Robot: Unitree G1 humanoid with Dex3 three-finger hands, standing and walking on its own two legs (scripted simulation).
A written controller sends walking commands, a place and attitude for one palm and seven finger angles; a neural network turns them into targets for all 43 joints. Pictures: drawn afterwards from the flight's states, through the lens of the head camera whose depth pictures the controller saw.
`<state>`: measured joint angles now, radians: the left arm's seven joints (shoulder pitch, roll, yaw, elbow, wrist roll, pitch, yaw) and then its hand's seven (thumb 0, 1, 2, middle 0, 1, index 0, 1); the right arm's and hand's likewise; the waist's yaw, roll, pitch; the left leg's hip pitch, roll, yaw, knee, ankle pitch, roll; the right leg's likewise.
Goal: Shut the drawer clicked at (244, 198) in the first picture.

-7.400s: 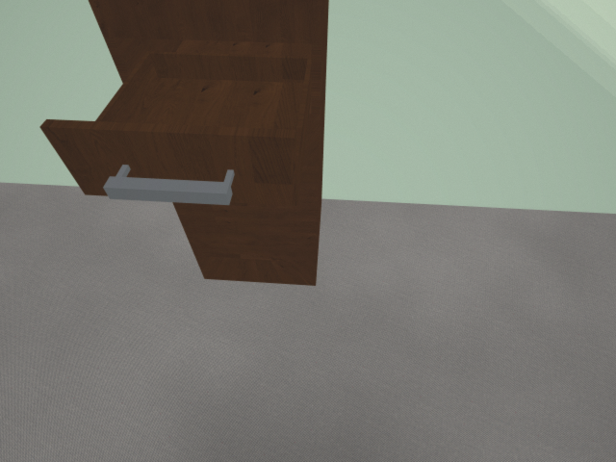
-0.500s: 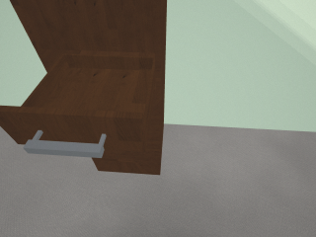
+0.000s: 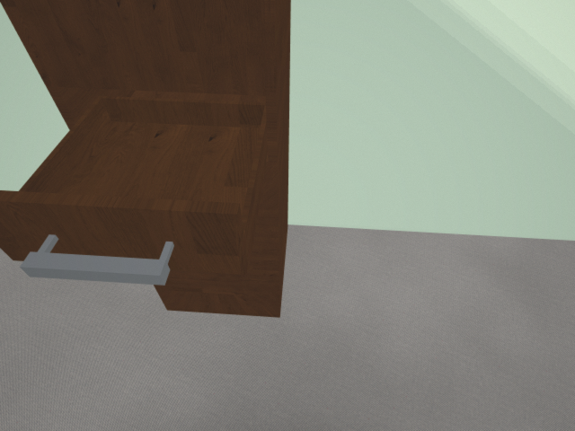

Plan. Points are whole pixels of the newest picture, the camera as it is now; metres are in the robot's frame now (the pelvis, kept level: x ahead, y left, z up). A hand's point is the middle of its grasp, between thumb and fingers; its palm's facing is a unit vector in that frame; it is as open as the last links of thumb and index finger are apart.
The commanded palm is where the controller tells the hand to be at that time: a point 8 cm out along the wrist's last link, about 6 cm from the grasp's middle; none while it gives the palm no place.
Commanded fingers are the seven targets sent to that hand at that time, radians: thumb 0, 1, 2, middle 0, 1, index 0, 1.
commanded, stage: look again from close up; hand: left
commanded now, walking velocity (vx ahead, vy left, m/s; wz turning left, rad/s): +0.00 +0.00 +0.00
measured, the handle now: (103, 256) +0.33 +0.28 +0.07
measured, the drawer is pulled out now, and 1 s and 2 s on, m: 0.29 0.29 0.29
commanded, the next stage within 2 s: raise the hand and make a fist in 0.54 s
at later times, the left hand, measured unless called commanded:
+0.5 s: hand out of the picture +0.04 +0.19 -0.17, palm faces +0.03 -0.97 -0.22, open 7.3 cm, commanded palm none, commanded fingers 0.00 0.90 0.90 -0.20 -0.30 -0.20 -0.30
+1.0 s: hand (156, 405) +0.16 +0.18 -0.02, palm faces -0.01 -1.00 -0.01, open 6.6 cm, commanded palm +0.11 +0.25 -0.02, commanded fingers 0.00 0.90 0.90 -0.58 -0.71 -0.58 -0.71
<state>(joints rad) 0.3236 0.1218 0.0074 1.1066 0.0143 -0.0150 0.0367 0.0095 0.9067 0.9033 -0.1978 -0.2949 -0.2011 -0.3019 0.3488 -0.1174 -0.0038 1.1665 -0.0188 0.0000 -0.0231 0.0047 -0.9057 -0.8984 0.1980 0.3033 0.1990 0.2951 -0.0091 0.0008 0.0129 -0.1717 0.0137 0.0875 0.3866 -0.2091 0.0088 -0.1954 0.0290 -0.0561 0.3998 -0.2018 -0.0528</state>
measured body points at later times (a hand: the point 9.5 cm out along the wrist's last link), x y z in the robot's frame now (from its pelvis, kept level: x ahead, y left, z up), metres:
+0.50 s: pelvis +0.02 +0.02 +0.00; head +0.03 +0.01 +0.44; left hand +0.04 +0.25 -0.16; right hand +0.02 -0.20 -0.17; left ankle +0.00 +0.11 -0.74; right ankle +0.01 -0.08 -0.74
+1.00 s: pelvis +0.00 +0.00 -0.04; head +0.02 +0.01 +0.41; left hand +0.16 +0.24 -0.02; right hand +0.23 -0.24 -0.07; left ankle +0.00 +0.11 -0.74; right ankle +0.01 -0.08 -0.74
